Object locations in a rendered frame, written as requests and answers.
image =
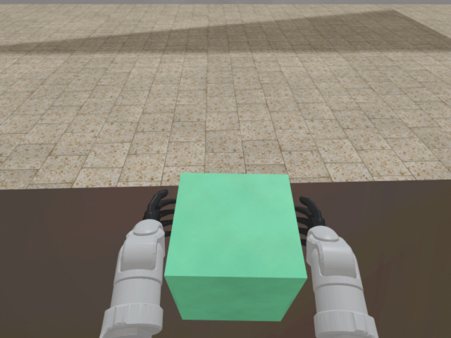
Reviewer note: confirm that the robot right forearm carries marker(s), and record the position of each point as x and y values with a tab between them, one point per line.
340	304

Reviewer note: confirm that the robot left hand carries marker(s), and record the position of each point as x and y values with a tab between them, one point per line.
153	209

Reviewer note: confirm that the robot right hand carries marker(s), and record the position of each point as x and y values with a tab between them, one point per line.
314	217

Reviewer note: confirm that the robot left forearm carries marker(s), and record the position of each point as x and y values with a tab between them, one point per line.
135	310

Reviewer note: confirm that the carton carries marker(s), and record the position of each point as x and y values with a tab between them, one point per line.
235	251

